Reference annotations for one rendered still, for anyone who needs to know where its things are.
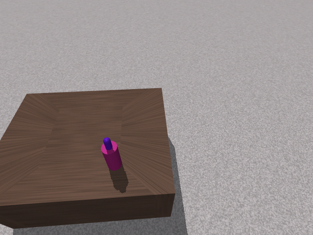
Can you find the bottle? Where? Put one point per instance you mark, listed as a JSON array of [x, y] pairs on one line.
[[111, 154]]

